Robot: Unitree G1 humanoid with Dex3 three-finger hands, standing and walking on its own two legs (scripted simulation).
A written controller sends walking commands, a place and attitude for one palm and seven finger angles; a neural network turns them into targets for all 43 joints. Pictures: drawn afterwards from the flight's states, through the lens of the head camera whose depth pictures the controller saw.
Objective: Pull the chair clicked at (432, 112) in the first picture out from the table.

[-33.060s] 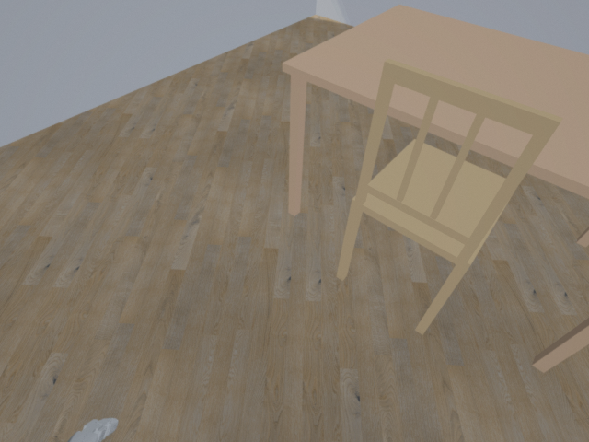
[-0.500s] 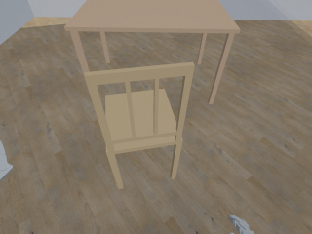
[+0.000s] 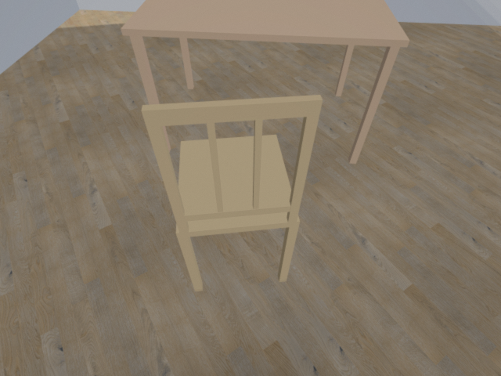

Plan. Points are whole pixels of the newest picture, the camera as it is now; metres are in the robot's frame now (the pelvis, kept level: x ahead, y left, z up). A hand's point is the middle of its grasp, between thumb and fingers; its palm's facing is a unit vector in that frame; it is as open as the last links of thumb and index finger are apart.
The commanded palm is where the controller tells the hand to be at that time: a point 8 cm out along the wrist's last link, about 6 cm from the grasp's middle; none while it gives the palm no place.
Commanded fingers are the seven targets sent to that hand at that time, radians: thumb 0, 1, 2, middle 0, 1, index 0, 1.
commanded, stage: let the arm hang, fingers relaxed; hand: left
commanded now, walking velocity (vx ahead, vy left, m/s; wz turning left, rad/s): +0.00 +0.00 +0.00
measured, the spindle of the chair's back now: (216, 172) +0.59 +0.11 -0.08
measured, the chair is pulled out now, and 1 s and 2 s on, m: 0.65 0.65 0.65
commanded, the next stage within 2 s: look to check the result in 0.60 s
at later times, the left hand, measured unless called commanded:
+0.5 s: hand out of the picture -0.04 +0.14 -0.17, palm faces +0.03 -0.99 -0.15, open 7.4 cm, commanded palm none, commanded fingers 0.00 0.90 0.90 -0.20 -0.30 -0.20 -0.30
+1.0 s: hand out of the picture -0.02 +0.16 -0.17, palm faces +0.04 -0.98 -0.19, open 7.4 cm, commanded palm none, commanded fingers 0.00 0.90 0.90 -0.20 -0.30 -0.20 -0.30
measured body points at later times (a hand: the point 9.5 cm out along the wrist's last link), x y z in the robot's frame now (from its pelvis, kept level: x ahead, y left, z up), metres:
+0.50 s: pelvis -0.02 -0.01 +0.00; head -0.01 -0.01 +0.45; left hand -0.04 +0.20 -0.16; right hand -0.08 -0.21 -0.16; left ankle -0.02 +0.12 -0.74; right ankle -0.01 -0.08 -0.74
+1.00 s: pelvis -0.02 +0.00 +0.00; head +0.00 -0.01 +0.45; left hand -0.02 +0.21 -0.15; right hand -0.05 -0.20 -0.16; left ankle -0.02 +0.12 -0.74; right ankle -0.01 -0.08 -0.74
